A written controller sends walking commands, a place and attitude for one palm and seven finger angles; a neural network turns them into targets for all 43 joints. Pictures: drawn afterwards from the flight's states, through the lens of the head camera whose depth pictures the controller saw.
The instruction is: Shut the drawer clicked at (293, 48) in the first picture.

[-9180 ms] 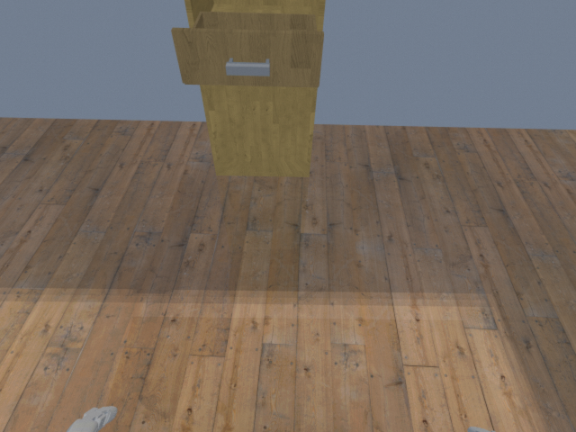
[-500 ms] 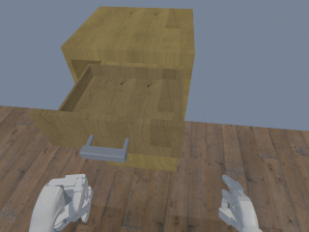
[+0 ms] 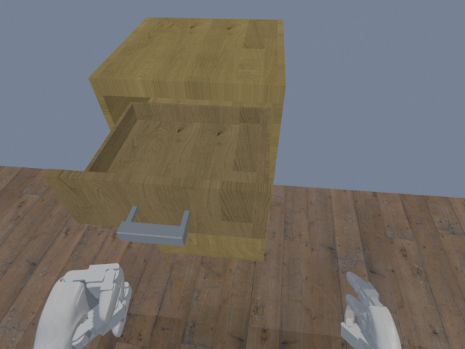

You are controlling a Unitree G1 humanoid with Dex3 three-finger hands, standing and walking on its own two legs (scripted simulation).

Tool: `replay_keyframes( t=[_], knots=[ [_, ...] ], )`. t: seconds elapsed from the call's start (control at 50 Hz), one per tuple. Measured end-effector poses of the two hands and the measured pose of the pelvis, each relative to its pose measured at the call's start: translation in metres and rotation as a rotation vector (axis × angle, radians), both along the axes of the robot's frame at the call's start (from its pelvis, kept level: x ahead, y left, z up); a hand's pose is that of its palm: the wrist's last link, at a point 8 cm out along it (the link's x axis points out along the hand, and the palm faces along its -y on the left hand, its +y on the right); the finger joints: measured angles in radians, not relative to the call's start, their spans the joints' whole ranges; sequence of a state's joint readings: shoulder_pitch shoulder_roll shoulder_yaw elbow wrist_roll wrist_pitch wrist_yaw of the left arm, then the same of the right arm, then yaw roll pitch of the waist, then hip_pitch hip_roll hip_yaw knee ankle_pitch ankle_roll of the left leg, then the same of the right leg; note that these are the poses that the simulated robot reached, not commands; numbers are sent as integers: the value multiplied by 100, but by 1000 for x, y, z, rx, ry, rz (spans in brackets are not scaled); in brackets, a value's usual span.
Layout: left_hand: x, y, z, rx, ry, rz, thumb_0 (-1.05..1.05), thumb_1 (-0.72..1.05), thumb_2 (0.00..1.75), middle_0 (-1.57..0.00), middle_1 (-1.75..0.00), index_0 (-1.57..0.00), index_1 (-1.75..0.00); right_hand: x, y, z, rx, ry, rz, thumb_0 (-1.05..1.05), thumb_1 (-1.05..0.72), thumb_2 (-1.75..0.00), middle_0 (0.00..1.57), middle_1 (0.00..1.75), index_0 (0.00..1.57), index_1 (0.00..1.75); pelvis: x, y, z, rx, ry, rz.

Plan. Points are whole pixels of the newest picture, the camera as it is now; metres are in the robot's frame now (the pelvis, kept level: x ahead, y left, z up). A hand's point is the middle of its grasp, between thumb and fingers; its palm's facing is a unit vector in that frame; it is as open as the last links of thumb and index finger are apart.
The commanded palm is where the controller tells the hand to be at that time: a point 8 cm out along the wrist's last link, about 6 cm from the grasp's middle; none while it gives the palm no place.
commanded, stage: bring the fist close to the handle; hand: left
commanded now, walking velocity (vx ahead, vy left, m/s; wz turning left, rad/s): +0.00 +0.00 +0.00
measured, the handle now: (156, 223) +0.34 +0.19 +0.01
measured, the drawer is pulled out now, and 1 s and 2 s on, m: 0.28 0.28 0.28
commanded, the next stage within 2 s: push the drawer shut in 1.46 s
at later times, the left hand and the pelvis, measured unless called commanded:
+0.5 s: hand (139, 296) +0.18 +0.16 +0.07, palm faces -0.01 -1.00 -0.06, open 3.3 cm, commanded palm +0.16 +0.21 +0.07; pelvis -0.01 -0.01 -0.01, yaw +0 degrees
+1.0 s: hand (157, 284) +0.22 +0.15 +0.02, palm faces -0.04 -1.00 -0.05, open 3.3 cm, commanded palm +0.20 +0.21 +0.02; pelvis -0.01 +0.00 -0.03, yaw +0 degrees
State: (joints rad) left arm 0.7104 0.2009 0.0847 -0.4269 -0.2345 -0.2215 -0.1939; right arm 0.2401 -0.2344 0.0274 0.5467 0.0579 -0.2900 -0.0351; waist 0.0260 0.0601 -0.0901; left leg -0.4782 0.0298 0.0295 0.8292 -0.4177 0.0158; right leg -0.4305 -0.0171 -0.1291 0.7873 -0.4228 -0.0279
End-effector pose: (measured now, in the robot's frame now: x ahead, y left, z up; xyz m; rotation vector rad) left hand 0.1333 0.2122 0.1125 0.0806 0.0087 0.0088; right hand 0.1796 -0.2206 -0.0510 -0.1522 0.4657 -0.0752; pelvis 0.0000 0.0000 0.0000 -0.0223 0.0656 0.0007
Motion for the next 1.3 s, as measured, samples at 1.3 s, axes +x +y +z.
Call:
replay_keyframes(
  t=[1.3],
  knots=[
    [84, -5, -94, -33, 35, -47, 1, 90, 90, -140, -160, -140, -160, -30, -11, -65, -46, 265, -44, 1, -90, -90, 21, 30, 20, 30, -4, 4, -38, -1, 189, -16]
  ],
)
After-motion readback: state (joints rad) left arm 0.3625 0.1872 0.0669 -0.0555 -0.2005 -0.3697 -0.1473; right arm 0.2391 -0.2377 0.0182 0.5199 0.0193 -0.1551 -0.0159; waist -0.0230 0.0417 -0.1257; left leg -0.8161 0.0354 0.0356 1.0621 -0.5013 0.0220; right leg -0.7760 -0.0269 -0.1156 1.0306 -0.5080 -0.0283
